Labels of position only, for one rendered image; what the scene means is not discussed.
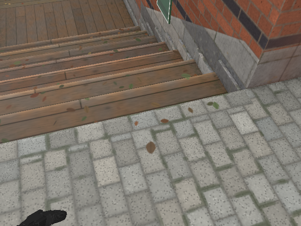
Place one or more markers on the robot left hand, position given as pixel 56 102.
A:
pixel 44 218

